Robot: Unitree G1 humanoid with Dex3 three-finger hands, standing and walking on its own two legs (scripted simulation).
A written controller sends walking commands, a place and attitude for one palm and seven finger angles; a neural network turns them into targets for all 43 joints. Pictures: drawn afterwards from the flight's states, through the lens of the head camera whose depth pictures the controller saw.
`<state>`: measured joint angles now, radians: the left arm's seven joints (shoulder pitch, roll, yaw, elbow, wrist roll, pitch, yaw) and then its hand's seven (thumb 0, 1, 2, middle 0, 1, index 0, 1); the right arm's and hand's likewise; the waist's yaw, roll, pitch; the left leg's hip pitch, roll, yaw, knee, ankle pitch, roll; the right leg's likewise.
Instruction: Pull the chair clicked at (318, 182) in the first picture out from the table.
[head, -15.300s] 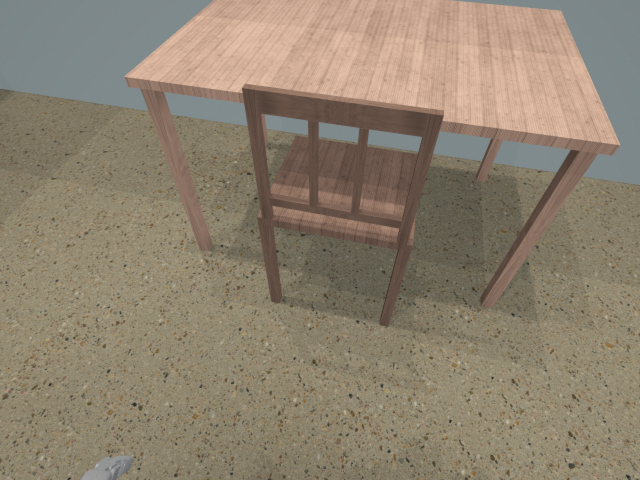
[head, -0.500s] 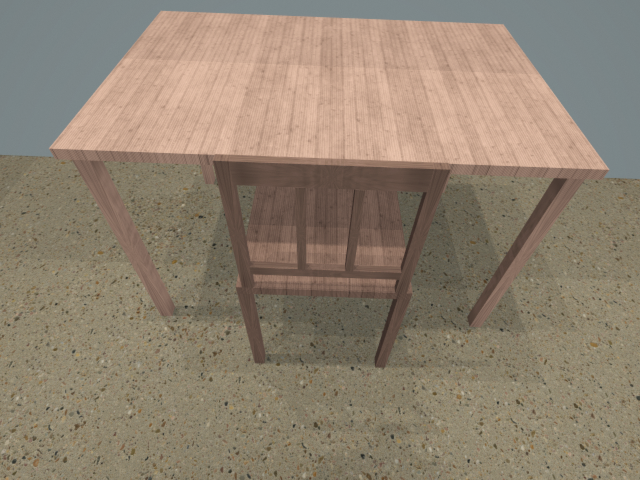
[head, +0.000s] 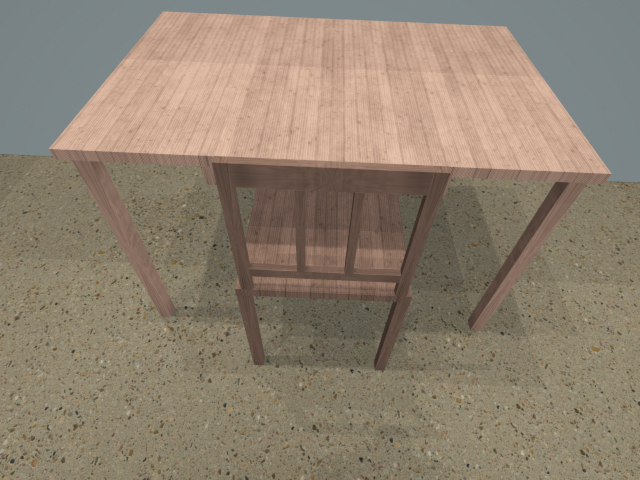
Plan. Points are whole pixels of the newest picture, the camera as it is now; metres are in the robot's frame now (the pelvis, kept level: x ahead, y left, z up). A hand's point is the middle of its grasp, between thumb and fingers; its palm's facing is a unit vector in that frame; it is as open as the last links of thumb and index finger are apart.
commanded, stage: shuffle to correct the standing spot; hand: left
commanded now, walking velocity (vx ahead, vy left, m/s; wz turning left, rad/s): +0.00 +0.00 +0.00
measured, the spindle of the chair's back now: (300, 232) +0.59 +0.08 -0.12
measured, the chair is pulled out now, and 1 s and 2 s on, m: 0.00 0.00 0.00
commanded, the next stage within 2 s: come to a stop and stand still in 0.86 s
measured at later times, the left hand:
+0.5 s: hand out of the picture +0.00 +0.10 -0.18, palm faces +0.11 -0.98 -0.18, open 7.3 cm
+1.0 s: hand (275, 469) +0.17 +0.08 -0.18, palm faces +0.05 -0.98 -0.21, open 7.3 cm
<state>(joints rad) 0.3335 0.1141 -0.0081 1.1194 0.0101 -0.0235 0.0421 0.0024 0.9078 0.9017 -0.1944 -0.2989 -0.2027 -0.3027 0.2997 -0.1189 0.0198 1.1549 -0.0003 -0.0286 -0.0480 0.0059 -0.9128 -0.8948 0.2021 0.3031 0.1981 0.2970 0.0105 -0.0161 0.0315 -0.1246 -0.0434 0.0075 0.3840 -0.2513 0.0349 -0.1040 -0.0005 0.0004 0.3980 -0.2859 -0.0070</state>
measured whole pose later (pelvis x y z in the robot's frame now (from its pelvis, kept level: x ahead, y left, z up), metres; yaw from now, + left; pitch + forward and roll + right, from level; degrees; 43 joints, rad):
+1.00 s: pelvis +0.15 -0.11 -0.01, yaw +1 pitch +0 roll +0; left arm 0.28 0.18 0.06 1.00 0.03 -0.01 0.00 0.01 0.93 0.90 -0.19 -0.30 -0.20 -0.30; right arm 0.24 -0.16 -0.05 1.03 -0.03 0.00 -0.02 0.00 -0.92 -0.89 0.21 0.30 0.20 0.30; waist 0.00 -0.01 0.04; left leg -0.28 0.07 0.03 0.56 -0.28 -0.03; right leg -0.36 -0.07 -0.04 0.66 -0.32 0.01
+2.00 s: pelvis +0.12 -0.08 +0.00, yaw +0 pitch -1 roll +0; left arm 0.33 0.13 0.00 1.10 0.01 0.00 0.03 0.00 0.91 0.90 -0.20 -0.30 -0.20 -0.30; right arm 0.27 -0.16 0.00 1.09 -0.01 0.02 -0.02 0.00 -0.93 -0.89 0.20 0.30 0.20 0.30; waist 0.00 -0.01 0.03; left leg -0.23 -0.02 0.05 0.39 -0.15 0.03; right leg -0.11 0.01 -0.03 0.43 -0.29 -0.02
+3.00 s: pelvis +0.15 -0.04 +0.00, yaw -1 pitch +0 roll +0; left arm 0.33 0.17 -0.01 1.09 0.02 -0.01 0.04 0.00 0.91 0.90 -0.20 -0.30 -0.20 -0.30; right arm 0.23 -0.16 0.01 1.10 0.00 -0.02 -0.02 0.00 -0.91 -0.89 0.20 0.30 0.20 0.30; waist 0.02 -0.04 0.03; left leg -0.22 -0.07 0.08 0.44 -0.21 0.09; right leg -0.10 -0.04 0.00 0.43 -0.32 0.04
